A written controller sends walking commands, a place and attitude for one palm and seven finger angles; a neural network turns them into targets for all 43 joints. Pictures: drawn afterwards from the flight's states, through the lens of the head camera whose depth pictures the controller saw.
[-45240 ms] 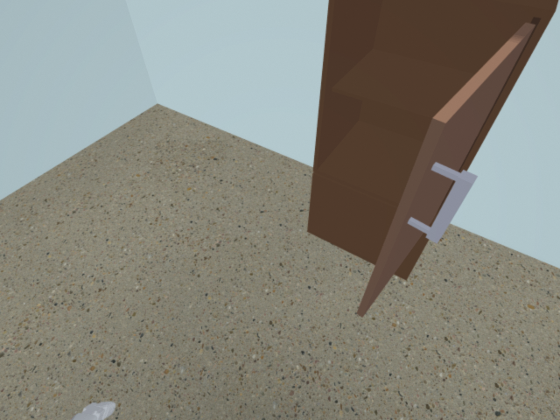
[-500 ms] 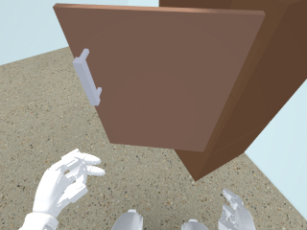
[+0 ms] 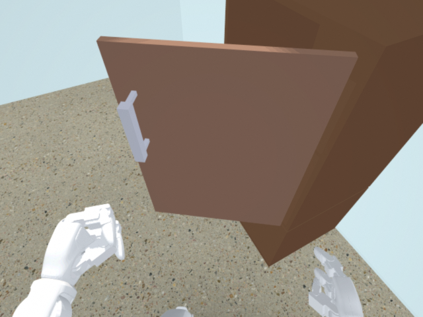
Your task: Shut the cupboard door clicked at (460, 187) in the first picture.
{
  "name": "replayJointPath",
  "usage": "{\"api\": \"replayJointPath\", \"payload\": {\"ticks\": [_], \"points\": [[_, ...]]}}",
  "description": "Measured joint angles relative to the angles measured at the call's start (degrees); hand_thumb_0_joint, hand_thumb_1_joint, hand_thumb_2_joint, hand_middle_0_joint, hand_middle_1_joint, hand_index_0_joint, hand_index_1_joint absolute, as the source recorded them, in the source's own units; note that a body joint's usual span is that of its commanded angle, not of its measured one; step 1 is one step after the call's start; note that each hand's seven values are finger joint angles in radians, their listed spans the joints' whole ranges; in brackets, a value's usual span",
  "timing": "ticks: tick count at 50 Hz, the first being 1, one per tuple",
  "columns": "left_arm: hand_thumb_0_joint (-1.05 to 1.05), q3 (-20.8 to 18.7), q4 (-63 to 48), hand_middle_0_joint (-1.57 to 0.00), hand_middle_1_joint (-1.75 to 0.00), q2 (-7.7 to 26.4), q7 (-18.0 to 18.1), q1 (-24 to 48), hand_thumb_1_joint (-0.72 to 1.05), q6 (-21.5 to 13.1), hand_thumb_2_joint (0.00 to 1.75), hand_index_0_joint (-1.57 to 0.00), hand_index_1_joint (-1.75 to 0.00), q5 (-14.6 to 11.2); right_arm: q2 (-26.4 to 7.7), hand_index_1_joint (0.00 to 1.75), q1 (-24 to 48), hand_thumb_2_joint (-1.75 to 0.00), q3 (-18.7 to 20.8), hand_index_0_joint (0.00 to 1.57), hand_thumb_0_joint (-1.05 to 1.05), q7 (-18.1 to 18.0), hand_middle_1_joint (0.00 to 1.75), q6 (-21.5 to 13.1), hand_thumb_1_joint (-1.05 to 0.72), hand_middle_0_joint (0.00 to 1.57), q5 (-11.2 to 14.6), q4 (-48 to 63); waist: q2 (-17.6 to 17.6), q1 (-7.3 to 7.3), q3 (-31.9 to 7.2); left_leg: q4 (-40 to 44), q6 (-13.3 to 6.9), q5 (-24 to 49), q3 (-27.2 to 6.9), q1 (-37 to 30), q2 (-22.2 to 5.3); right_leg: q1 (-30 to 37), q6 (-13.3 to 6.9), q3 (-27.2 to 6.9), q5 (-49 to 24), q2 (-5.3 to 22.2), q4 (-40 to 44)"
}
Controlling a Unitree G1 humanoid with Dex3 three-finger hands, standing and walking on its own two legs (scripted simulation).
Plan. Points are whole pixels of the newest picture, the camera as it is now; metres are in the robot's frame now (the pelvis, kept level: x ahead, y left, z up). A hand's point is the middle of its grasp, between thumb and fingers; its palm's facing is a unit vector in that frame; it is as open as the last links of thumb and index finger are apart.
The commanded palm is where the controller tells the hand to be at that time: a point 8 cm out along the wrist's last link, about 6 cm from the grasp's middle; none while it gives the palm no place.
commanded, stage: raise the hand and make a fist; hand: left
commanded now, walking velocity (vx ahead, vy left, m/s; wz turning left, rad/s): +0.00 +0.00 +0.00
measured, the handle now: (137, 127) +0.46 +0.20 +0.11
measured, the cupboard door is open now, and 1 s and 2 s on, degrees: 55 55 55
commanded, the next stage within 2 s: bring the fist close to the handle in 0.62 s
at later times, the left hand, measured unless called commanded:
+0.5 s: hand (112, 227) +0.23 +0.18 +0.11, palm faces -0.05 -1.00 -0.04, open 3.1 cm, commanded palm +0.21 +0.23 +0.11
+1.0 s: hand (116, 207) +0.26 +0.18 +0.11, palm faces -0.05 -1.00 -0.04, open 3.1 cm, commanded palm +0.24 +0.23 +0.11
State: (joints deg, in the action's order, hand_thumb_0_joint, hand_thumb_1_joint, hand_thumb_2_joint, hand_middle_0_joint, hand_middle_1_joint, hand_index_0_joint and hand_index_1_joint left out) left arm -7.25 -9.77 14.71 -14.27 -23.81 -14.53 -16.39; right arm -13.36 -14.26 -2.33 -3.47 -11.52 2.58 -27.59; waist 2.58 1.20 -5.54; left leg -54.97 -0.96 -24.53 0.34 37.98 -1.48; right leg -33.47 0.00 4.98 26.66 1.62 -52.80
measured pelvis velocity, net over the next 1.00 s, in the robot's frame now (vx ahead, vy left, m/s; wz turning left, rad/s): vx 0.00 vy -0.01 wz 0.00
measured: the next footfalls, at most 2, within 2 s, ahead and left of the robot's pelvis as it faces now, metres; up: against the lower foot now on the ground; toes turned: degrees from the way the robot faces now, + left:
none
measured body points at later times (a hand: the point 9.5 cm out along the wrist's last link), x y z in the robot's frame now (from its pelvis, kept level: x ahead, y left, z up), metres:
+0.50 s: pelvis +0.01 -0.01 +0.02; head +0.03 -0.02 +0.47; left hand +0.23 +0.23 +0.11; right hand +0.18 -0.25 -0.05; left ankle +0.03 +0.11 -0.69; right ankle +0.00 -0.12 -0.69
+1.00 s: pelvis +0.00 -0.01 +0.02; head +0.02 -0.02 +0.47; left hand +0.26 +0.23 +0.12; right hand +0.17 -0.24 -0.06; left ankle +0.03 +0.11 -0.69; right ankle +0.00 -0.12 -0.69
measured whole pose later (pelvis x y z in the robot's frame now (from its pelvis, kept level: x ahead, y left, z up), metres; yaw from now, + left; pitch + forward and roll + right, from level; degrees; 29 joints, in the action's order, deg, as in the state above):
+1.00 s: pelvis +0.00 -0.01 +0.02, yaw +0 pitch +5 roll -1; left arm -10.8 3.9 15.4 -17.7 -6.9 -10.9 -17.7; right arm -14.9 -14.4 -2.9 -4.4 -13.2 3.0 -33.2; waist 2.9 1.1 -3.0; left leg -47.4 -0.4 -20.9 0.7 31.4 -1.1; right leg -27.8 -0.4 4.6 23.7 1.7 -46.7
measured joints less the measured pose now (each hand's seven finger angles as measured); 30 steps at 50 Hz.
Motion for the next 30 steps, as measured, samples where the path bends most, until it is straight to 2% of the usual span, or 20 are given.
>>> {"api": "replayJointPath", "payload": {"ticks": [9,18,30], "points": [[0.02,-2.3,2.0,-1.29,-1.48,0.7,-2.1,3.7,0.89,2.4,0.9,-1.28,-1.49,-1.5,-0.2,0.3,-0.5,-0.9,-1.1,0.2,0.02,0.0,0.3,-0.4,-0.9,0.2,0.1,-1.7,0.5,0.51,0.7,3.4,0.2,1.1,-0.1,-3.7,0.2,3.6,-0.1,0.1,-1.0,0.0,3.3],[0.02,-3.3,4.4,-1.3,-1.5,0.7,-3.5,6.1,0.9,4.2,0.9,-1.3,-1.5,-2.3,-1.6,0.3,-1.4,-0.9,-0.3,0.2,0.02,-0.2,0.3,-1.1,-0.9,0.2,0.5,-3.1,0.4,0.05,1.3,6.8,0.3,2.5,0.5,-6.6,0.3,5.9,-0.2,-0.4,-2.1,0.0,6.0],[0.02,-2.9,4.6,-1.3,-1.5,0.1,-2.7,5.1,0.89,2.1,0.9,-1.3,-1.5,-1.5,-1.9,0.3,-1.2,-0.9,0.5,0.2,0.02,-0.1,0.3,-1.8,-0.91,0.2,0.4,-3.7,-0.1,-0.03,2.0,7.2,0.6,2.8,0.6,-6.9,0.2,6.0,-0.4,-0.5,-2.2,0.0,5.9]]}}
